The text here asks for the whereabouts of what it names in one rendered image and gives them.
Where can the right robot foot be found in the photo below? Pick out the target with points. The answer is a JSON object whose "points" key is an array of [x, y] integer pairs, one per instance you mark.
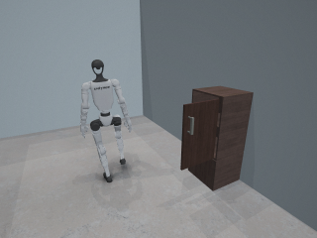
{"points": [[123, 161]]}

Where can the left robot upper arm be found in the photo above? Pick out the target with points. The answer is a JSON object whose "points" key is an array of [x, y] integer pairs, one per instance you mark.
{"points": [[85, 95]]}

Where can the right robot hand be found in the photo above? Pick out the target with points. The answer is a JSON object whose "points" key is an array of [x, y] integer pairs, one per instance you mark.
{"points": [[129, 125]]}

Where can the left robot forearm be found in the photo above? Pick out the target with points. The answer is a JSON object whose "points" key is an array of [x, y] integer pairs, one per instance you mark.
{"points": [[83, 115]]}

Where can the left robot hand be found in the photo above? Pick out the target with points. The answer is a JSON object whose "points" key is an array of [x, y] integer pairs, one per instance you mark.
{"points": [[83, 129]]}

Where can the cupboard door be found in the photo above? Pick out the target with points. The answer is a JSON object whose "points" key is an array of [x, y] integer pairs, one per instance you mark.
{"points": [[199, 147]]}

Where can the left robot shin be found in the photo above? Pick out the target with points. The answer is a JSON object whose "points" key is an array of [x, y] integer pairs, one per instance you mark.
{"points": [[104, 162]]}

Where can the handle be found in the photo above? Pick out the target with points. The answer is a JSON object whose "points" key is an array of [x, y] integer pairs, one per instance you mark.
{"points": [[191, 130]]}

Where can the right robot upper arm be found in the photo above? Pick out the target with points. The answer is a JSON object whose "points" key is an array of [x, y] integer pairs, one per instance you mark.
{"points": [[118, 90]]}

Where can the right robot forearm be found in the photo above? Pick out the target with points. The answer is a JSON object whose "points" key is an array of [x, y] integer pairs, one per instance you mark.
{"points": [[125, 110]]}

